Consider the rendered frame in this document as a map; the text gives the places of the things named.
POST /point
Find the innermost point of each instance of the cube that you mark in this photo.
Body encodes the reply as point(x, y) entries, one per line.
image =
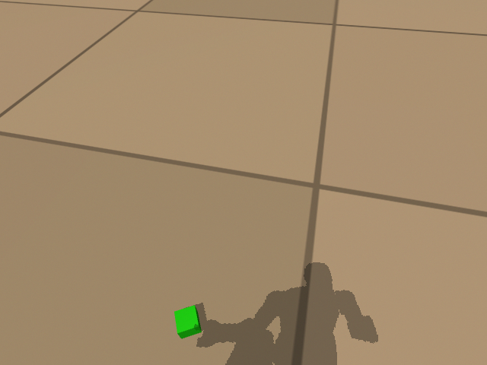
point(187, 322)

